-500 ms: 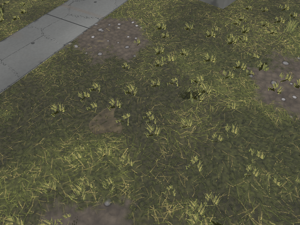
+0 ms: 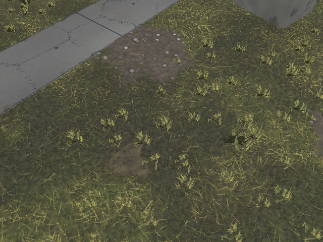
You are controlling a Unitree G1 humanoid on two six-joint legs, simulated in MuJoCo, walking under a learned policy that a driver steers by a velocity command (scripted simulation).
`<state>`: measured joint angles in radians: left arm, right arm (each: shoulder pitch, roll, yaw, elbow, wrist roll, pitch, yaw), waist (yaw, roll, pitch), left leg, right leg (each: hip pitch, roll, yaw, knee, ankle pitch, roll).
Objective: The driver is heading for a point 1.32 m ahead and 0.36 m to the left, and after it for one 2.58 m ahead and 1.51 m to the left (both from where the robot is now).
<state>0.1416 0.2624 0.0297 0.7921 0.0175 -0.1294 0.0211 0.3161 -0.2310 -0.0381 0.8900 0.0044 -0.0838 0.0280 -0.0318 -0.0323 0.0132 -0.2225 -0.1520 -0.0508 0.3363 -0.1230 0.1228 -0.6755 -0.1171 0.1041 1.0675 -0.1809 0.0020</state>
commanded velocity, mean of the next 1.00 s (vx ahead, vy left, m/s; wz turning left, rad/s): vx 0.50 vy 0.00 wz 0.50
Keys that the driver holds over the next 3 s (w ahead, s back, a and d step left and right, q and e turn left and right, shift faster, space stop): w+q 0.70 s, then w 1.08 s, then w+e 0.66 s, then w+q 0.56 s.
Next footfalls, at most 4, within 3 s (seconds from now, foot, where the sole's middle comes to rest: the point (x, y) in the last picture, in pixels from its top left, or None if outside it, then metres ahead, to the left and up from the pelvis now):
0.24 right None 0.31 -0.14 -0.78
0.78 left None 0.49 0.21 -0.78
1.34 right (122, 163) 0.88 0.18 -0.78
1.88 left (51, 146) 0.98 0.54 -0.78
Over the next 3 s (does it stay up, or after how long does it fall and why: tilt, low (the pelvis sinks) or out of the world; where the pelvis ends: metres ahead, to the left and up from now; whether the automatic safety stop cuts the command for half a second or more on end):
stays up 1.47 0.56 -0.03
